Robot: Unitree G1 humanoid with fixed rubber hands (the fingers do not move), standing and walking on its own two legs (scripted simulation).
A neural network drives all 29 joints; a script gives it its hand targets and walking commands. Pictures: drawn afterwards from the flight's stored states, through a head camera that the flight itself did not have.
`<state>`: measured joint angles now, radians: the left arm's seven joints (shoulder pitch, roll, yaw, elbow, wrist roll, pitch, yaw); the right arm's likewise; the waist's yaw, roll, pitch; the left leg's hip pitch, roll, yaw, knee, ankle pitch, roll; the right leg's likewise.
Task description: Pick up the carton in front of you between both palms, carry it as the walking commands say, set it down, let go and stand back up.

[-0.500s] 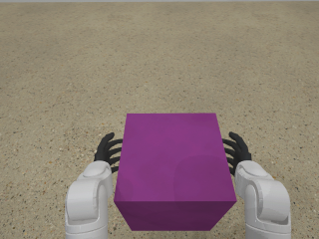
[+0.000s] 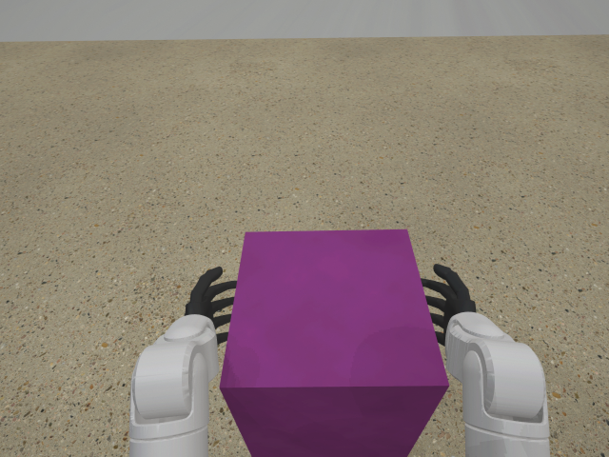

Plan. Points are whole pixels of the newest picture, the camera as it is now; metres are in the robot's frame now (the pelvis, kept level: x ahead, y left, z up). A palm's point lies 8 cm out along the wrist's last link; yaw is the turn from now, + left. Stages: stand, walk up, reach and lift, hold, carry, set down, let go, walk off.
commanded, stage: carry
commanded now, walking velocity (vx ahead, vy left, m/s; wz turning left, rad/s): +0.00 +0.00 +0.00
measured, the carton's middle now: (327, 349) +0.28 +0.00 +0.01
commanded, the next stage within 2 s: hold in 1.74 s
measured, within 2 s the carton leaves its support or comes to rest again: neither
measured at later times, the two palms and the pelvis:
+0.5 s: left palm (192, 376) +0.21 +0.15 +0.08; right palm (468, 376) +0.21 -0.15 +0.08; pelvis -0.04 +0.00 +0.00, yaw +0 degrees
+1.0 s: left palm (191, 406) +0.19 +0.16 +0.04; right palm (455, 407) +0.20 -0.14 +0.03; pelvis -0.08 +0.01 +0.00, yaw +0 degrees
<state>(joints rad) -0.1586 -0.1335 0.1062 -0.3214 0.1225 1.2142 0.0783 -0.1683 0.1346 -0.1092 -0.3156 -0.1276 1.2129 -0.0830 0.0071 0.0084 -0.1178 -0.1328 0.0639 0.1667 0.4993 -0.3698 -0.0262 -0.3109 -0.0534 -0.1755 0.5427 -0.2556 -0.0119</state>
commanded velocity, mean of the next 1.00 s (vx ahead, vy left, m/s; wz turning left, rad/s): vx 0.00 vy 0.00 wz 0.00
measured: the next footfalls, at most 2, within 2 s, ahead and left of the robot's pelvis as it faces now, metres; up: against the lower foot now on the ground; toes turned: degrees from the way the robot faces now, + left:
none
